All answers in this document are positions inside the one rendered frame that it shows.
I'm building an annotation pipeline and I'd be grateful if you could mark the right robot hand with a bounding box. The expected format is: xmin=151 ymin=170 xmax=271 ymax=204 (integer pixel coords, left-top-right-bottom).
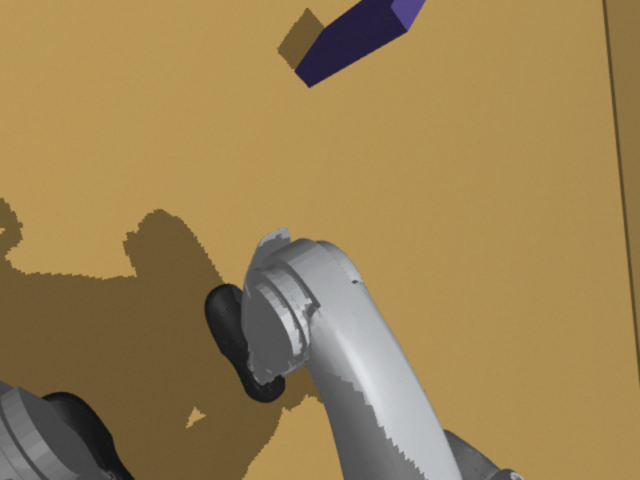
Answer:
xmin=444 ymin=430 xmax=500 ymax=480

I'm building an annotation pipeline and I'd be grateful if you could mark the left robot foot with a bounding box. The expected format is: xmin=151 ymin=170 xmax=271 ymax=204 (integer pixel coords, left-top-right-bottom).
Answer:
xmin=42 ymin=392 xmax=135 ymax=480

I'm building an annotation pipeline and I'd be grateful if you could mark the right robot foot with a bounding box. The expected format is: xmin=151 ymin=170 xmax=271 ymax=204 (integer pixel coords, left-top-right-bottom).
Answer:
xmin=204 ymin=284 xmax=285 ymax=403

